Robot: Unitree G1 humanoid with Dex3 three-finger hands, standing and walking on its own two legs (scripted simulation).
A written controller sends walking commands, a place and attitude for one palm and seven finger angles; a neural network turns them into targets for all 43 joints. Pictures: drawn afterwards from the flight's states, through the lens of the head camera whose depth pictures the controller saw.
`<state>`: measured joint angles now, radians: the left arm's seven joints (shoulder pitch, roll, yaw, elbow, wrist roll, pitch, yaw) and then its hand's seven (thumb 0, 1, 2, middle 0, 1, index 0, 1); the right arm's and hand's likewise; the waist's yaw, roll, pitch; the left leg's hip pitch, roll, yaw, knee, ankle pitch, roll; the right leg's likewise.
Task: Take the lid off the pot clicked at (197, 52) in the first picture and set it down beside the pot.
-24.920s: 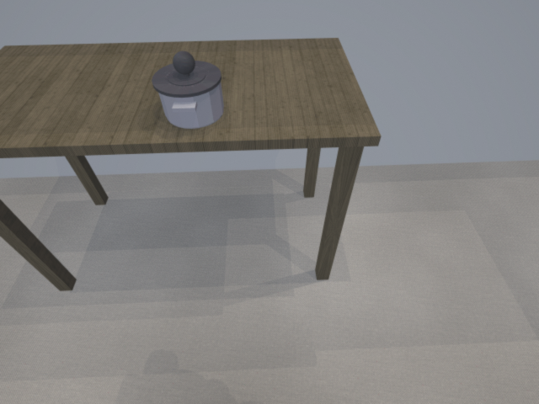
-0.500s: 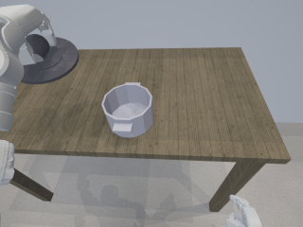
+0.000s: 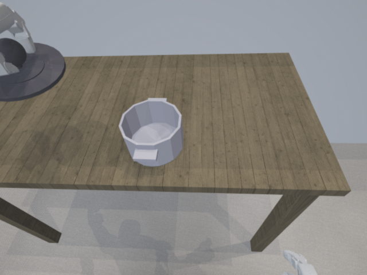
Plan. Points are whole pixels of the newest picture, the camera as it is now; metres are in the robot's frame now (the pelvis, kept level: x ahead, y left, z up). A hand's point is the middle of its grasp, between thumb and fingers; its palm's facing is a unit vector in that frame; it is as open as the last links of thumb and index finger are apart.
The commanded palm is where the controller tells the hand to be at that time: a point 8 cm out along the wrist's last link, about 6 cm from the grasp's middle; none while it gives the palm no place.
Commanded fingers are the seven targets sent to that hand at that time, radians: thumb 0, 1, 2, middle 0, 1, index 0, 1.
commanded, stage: move the lid sideways beside the pot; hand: left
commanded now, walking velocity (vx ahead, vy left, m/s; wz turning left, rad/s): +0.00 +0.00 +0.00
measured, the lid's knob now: (9, 53) +0.45 +0.32 +0.27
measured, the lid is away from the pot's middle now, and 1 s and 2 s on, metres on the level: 0.23 0.23 0.24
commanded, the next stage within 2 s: lower the lid onto the table in 0.12 s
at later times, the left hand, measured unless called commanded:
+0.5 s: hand (10, 63) +0.43 +0.32 +0.26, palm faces -0.17 -0.03 -0.99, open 8.0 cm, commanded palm +0.41 +0.33 +0.33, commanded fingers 0.00 0.52 1.16 -0.96 -0.94 -0.91 -0.90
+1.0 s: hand (23, 81) +0.43 +0.32 +0.22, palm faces -0.23 -0.04 -0.97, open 8.0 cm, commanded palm +0.41 +0.32 +0.29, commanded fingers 0.00 0.52 1.16 -0.96 -0.94 -0.91 -0.90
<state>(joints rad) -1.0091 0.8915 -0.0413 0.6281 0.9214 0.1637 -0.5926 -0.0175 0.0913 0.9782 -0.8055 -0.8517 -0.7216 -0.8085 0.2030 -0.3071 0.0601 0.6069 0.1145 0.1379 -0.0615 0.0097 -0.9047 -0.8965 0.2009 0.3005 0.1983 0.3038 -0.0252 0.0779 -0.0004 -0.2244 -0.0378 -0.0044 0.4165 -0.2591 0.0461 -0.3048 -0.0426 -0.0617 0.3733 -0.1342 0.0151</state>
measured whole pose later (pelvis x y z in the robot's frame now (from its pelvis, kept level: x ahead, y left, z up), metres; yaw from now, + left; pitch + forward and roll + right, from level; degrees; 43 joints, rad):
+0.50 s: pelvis +0.01 +0.01 +0.00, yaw +0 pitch +5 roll -1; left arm -0.99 0.86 -0.05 0.63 0.93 0.20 -0.59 -0.02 0.09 0.98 -0.80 -0.85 -0.72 -0.81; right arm 0.20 -0.30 0.06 0.60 0.11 0.13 -0.06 0.01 -0.90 -0.90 0.20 0.30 0.20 0.30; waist -0.03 0.08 0.00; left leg -0.22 -0.04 0.00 0.41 -0.26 0.05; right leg -0.30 -0.04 -0.06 0.35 -0.13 0.02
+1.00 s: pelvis +0.01 +0.01 +0.00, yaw +0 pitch +4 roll -1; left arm -0.90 0.83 -0.06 0.61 0.90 0.17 -0.56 -0.02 0.10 0.98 -0.80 -0.85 -0.72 -0.81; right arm 0.21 -0.30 0.06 0.60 0.11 0.12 -0.05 0.01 -0.90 -0.90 0.20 0.30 0.20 0.30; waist -0.03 0.07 0.00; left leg -0.22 -0.04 -0.01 0.41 -0.27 0.05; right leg -0.29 -0.05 -0.07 0.35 -0.14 0.02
